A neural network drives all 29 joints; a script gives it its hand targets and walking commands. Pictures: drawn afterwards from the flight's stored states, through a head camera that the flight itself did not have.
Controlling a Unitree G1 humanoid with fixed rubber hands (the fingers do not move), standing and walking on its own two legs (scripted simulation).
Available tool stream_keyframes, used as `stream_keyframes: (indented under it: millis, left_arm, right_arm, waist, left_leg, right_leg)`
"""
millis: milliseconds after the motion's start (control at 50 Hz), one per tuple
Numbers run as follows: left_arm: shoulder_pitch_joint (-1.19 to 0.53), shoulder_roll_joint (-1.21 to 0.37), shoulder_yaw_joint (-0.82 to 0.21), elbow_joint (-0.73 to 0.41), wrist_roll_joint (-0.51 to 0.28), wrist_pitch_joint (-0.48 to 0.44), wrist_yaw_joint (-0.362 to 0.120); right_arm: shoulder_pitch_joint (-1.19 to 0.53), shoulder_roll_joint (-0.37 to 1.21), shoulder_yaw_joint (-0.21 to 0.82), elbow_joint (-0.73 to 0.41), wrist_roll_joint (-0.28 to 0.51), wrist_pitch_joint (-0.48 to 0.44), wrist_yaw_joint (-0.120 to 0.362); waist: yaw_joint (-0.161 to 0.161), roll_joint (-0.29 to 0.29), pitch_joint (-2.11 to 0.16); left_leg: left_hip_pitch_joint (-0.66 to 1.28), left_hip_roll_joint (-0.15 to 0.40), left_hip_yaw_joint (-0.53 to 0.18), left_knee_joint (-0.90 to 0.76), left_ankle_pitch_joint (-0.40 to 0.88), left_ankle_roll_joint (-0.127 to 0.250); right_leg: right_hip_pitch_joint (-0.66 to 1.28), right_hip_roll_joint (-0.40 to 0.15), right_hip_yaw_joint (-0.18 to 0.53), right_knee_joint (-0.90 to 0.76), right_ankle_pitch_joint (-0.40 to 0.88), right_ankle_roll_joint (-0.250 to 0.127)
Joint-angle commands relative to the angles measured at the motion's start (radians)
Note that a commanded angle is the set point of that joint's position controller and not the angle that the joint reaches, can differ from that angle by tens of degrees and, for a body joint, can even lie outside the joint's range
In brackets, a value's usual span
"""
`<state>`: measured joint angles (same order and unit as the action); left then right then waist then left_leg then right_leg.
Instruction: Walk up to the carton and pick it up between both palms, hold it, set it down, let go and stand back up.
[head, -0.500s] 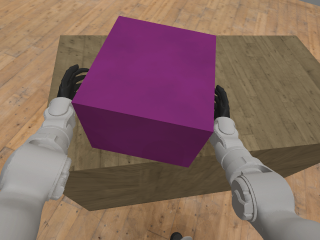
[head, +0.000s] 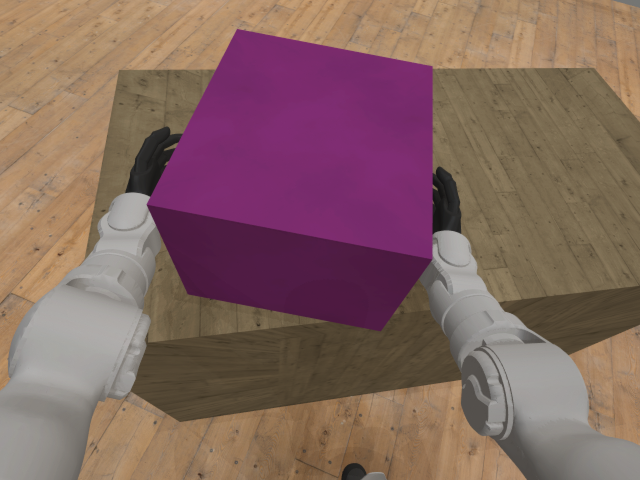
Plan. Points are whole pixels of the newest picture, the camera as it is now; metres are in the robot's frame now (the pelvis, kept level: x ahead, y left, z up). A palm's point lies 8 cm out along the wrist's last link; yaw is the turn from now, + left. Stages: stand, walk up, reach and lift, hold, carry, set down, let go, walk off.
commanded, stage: reach and lift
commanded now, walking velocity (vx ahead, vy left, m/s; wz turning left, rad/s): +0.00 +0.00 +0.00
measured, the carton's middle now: (309, 181) +0.51 -0.01 +0.04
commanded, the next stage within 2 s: none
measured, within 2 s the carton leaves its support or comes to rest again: leaves its support in 1.60 s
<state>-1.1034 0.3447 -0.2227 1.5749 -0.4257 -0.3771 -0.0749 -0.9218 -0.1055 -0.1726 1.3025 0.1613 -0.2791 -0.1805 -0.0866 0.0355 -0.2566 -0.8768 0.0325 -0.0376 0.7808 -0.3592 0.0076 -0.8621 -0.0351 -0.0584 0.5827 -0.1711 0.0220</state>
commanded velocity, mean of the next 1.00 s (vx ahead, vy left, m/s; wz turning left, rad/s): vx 0.00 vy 0.00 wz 0.00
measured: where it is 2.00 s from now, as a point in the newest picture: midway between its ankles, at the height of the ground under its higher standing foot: outside the picture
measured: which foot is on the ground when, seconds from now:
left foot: down 0.00-1.00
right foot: down 0.00-1.00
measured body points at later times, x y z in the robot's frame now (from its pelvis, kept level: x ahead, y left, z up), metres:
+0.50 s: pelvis +0.01 +0.00 +0.00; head +0.10 +0.03 +0.44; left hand +0.48 +0.18 +0.06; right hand +0.43 -0.19 +0.04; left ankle -0.02 +0.10 -0.71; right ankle +0.04 -0.17 -0.70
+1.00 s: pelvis +0.01 +0.00 +0.00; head +0.10 +0.03 +0.44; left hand +0.48 +0.18 +0.06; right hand +0.43 -0.19 +0.04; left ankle -0.02 +0.10 -0.71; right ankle +0.04 -0.17 -0.70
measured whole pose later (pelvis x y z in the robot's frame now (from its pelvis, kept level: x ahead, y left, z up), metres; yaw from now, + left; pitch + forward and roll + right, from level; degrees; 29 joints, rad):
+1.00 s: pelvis +0.01 +0.00 +0.00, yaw +0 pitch +23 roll -4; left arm -1.14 0.30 -0.01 1.76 -0.19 -0.54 -0.15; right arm -0.88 -0.05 -0.47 1.30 -0.16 -0.37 -0.18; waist -0.09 0.04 -0.21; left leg -0.79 0.03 -0.04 0.78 -0.38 0.01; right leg -0.78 -0.04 -0.06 0.58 -0.19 0.02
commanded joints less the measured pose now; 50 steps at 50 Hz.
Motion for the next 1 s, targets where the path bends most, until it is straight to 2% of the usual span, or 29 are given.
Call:
stream_keyframes:
  millis: [0,80,120,200,260,280,320,440,500,520,540,600,740,780,820,920,980]
  left_arm:
    - [-0.609,-0.004,0.088,-0.175,0.135,-0.082,-0.018]
    - [-0.634,-0.107,0.111,-0.163,0.191,-0.094,-0.051]
    - [-0.646,-0.22,0.125,-0.155,0.235,-0.108,-0.075]
    - [-0.653,-0.485,0.187,-0.1,0.366,-0.143,-0.134]
    - [-0.648,-0.546,0.221,-0.068,0.4,-0.181,-0.136]
    - [-0.635,-0.556,0.234,-0.047,0.408,-0.186,-0.134]
    - [-0.642,-0.557,0.238,-0.043,0.413,-0.201,-0.13]
    - [-0.666,-0.538,0.25,-0.004,0.417,-0.217,-0.124]
    - [-0.665,-0.554,0.232,-0.006,0.408,-0.227,-0.122]
    - [-0.646,-0.554,0.236,-0.001,0.415,-0.225,-0.121]
    - [-0.641,-0.555,0.23,0.001,0.412,-0.226,-0.121]
    - [-0.647,-0.564,0.228,-0.005,0.411,-0.23,-0.12]
    - [-0.62,-0.574,0.223,0.012,0.413,-0.228,-0.121]
    - [-0.637,-0.577,0.214,0.005,0.397,-0.232,-0.124]
    - [-0.625,-0.575,0.214,0.006,0.396,-0.23,-0.124]
    - [-0.629,-0.6,0.196,-0.011,0.396,-0.228,-0.122]
    - [-0.608,-0.607,0.2,0.018,0.401,-0.219,-0.124]
  right_arm:
    - [-0.566,0.077,-0.011,-0.254,-0.133,-0.077,0.037]
    - [-0.584,0.194,-0.034,-0.255,-0.198,-0.088,0.067]
    - [-0.597,0.308,-0.051,-0.264,-0.262,-0.102,0.088]
    - [-0.604,0.57,-0.081,-0.208,-0.39,-0.123,0.162]
    - [-0.602,0.599,-0.121,-0.178,-0.453,-0.145,0.186]
    - [-0.595,0.605,-0.12,-0.175,-0.465,-0.147,0.196]
    - [-0.586,0.608,-0.131,-0.146,-0.483,-0.154,0.205]
    - [-0.583,0.604,-0.126,-0.114,-0.498,-0.157,0.216]
    - [-0.575,0.603,-0.107,-0.104,-0.497,-0.168,0.211]
    - [-0.564,0.614,-0.102,-0.105,-0.496,-0.17,0.211]
    - [-0.558,0.604,-0.101,-0.091,-0.487,-0.174,0.208]
    - [-0.55,0.614,-0.088,-0.096,-0.487,-0.174,0.207]
    - [-0.55,0.618,-0.065,-0.091,-0.475,-0.181,0.199]
    - [-0.543,0.625,-0.054,-0.091,-0.469,-0.177,0.196]
    - [-0.541,0.626,-0.044,-0.091,-0.456,-0.177,0.193]
    - [-0.526,0.636,-0.042,-0.074,-0.455,-0.181,0.188]
    - [-0.541,0.633,-0.032,-0.091,-0.452,-0.177,0.184]
  waist:
    - [-0.063,0.093,-0.747]
    - [-0.06,0.088,-0.721]
    - [-0.061,0.092,-0.738]
    - [-0.05,0.107,-0.642]
    - [-0.051,0.125,-0.601]
    - [-0.04,0.123,-0.584]
    - [-0.044,0.137,-0.555]
    - [-0.043,0.111,-0.501]
    - [-0.049,0.117,-0.528]
    - [-0.039,0.116,-0.524]
    - [-0.049,0.124,-0.525]
    - [-0.039,0.117,-0.521]
    - [-0.028,0.116,-0.521]
    - [-0.037,0.102,-0.528]
    - [-0.029,0.096,-0.522]
    - [-0.037,0.114,-0.531]
    - [-0.027,0.108,-0.523]
  left_leg:
    - [0.251,-0.045,0.046,-0.029,0.552,-0.113]
    - [0.263,-0.045,0.05,-0.044,0.521,-0.106]
    - [0.282,-0.044,0.05,-0.046,0.544,-0.112]
    - [0.337,-0.043,0.052,-0.088,0.558,-0.107]
    - [0.37,-0.033,0.053,-0.105,0.559,-0.11]
    - [0.379,-0.033,0.054,-0.109,0.553,-0.109]
    - [0.396,-0.023,0.043,-0.112,0.562,-0.116]
    - [0.362,-0.024,0.04,-0.125,0.497,-0.11]
    - [0.377,-0.019,0.032,-0.111,0.537,-0.117]
    - [0.382,-0.023,0.04,-0.112,0.547,-0.115]
    - [0.387,-0.02,0.041,-0.11,0.568,-0.118]
    - [0.377,-0.02,0.037,-0.109,0.573,-0.116]
    - [0.368,-0.019,0.031,-0.107,0.563,-0.112]
    - [0.344,-0.02,0.033,-0.108,0.537,-0.107]
    - [0.331,-0.022,0.035,-0.111,0.534,-0.103]
    - [0.366,-0.016,0.024,-0.112,0.554,-0.11]
    - [0.358,-0.019,0.021,-0.115,0.535,-0.107]
  right_leg:
    - [0.512,0.046,-0.016,0.11,0.368,-0.02]
    - [0.532,0.043,-0.022,0.097,0.33,-0.021]
    - [0.567,0.042,-0.024,0.088,0.364,-0.023]
    - [0.584,0.045,-0.038,0.046,0.345,-0.031]
    - [0.581,0.046,-0.05,0.035,0.326,-0.037]
    - [0.558,0.048,-0.052,0.036,0.314,-0.039]
    - [0.551,0.047,-0.049,0.031,0.303,-0.042]
    - [0.537,0.045,-0.042,0.031,0.273,-0.042]
    - [0.531,0.045,-0.04,0.031,0.295,-0.044]
    - [0.535,0.046,-0.036,0.025,0.311,-0.043]
    - [0.547,0.05,-0.04,0.028,0.327,-0.046]
    - [0.541,0.049,-0.034,0.034,0.332,-0.044]
    - [0.545,0.049,-0.031,0.027,0.34,-0.047]
    - [0.57,0.046,-0.025,0.039,0.348,-0.046]
    - [0.579,0.049,-0.022,0.042,0.359,-0.043]
    - [0.56,0.053,-0.026,0.03,0.345,-0.049]
    - [0.556,0.051,-0.023,0.026,0.344,-0.047]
